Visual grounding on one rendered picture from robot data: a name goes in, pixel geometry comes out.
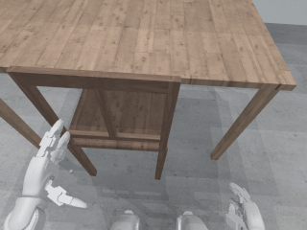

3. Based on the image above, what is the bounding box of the robot thigh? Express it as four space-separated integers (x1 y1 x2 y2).
176 214 208 230
109 213 140 230

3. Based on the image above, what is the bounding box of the robot right hand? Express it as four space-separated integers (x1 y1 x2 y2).
225 182 266 230

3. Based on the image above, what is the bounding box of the table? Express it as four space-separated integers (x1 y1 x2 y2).
0 0 297 160

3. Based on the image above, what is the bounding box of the left robot forearm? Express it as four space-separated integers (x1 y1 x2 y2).
3 195 49 230

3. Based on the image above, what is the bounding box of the robot right thigh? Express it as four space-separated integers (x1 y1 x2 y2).
176 214 208 230

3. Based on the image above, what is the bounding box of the chair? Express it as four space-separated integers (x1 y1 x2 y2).
6 65 181 180

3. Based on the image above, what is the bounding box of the robot left thigh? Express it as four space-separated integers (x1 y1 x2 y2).
109 213 140 230

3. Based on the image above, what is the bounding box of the robot left hand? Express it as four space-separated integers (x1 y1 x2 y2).
22 119 87 210

